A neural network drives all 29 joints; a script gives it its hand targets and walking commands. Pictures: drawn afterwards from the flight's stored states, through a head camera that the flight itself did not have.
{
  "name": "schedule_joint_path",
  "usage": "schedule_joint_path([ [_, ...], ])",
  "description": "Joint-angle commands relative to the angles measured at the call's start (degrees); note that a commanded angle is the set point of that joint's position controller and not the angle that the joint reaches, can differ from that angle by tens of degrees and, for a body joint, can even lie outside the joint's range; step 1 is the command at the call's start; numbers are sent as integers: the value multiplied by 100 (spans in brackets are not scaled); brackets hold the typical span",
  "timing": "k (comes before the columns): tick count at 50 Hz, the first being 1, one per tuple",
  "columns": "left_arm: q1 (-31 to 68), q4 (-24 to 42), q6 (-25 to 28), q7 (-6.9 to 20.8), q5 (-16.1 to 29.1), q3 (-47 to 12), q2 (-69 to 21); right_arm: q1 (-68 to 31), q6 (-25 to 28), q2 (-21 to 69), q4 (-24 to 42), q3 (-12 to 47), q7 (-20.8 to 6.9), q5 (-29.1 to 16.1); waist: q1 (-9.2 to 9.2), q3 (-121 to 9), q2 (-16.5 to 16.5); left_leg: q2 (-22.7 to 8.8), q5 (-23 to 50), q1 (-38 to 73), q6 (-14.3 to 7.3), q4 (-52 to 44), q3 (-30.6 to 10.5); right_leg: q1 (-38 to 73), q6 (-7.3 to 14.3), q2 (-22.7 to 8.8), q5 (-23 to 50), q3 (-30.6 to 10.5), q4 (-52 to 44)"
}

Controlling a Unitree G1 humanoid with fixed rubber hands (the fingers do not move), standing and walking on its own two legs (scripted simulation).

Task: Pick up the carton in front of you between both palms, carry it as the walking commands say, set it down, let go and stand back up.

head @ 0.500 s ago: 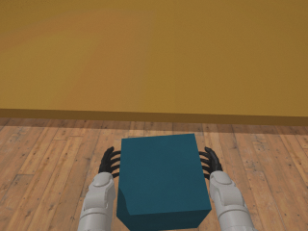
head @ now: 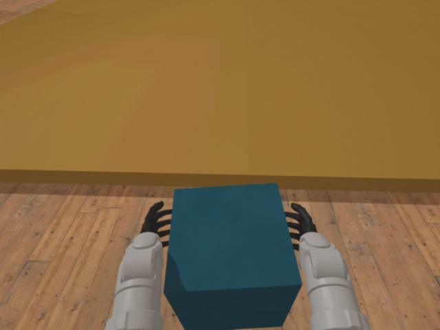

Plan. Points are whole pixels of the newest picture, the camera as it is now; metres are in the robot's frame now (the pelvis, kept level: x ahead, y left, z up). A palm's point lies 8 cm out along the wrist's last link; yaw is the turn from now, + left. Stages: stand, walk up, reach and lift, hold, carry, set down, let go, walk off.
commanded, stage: reach and lift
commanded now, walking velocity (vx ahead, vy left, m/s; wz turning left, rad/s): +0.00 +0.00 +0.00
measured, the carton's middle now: (230, 260) +0.30 +0.00 -0.05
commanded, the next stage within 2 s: hold in 0.64 s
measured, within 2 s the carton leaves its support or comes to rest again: neither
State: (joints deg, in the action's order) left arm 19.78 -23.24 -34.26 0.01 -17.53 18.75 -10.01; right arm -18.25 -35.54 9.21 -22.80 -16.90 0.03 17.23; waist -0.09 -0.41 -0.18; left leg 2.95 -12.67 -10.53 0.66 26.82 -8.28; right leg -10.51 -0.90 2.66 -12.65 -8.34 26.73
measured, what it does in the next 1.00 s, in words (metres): stands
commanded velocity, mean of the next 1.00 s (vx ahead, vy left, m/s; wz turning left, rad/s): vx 0.03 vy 0.00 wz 0.00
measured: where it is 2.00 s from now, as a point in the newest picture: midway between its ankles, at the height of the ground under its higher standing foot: (219, 310)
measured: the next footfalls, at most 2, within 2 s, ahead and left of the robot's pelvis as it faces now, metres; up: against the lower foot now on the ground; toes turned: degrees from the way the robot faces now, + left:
right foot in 1.36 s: +0.14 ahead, -0.10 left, +0.00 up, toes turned -8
left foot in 1.64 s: +0.36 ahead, +0.14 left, +0.00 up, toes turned +12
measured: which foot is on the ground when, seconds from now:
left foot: down 0.00-1.00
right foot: down 0.00-1.00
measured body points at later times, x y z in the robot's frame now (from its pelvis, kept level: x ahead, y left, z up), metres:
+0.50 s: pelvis +0.02 +0.00 +0.01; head -0.02 +0.00 +0.45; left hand +0.32 +0.15 +0.03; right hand +0.32 -0.15 +0.03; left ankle +0.02 +0.13 -0.74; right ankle +0.03 -0.13 -0.74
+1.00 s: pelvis +0.01 +0.00 +0.00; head -0.04 +0.00 +0.45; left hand +0.31 +0.15 +0.05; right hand +0.31 -0.15 +0.05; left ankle +0.03 +0.13 -0.74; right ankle +0.03 -0.13 -0.74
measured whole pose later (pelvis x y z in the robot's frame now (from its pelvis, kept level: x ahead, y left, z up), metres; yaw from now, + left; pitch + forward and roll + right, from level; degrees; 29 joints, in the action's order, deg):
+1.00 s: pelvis +0.01 +0.00 +0.00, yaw +0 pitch -6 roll +0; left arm 16.9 -15.1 -43.0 0.2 -16.5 14.3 -9.2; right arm -15.2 -44.5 8.7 -14.6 -12.4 0.1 16.3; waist -0.1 -1.6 0.0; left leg 1.9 -12.7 -5.4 0.6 23.2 -7.1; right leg -5.1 -0.7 2.0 -12.3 -7.0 22.7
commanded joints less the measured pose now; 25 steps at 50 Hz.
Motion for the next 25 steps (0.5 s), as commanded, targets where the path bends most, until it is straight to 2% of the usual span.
schedule_joint_path([
  [1, 2787, -388, 10, 1474, 1285, -3172, -5601, -3430, 223, 5457, 90, 3174, -1465, -1387, 5, -1413, 16, 184, 265, 365, -9, -521, 436, 353, 70, 223, 178, 468, -505],
  [17, 2160, 172, -186, 1462, 1417, -3392, -5430, -2787, 0, 5393, 647, 3406, -1387, -1552, -12, -1494, 40, 255, 1247, 732, 31, -665, 421, 820, -17, 258, 1196, 416, -684],
  [25, 1943, 450, -308, 1450, 1499, -3499, -5384, -2545, -123, 5332, 920, 3490, -1370, -1624, -4, -1450, 15, 264, 1515, 859, 61, -725, 395, 941, -29, 273, 1463, 395, -746],
])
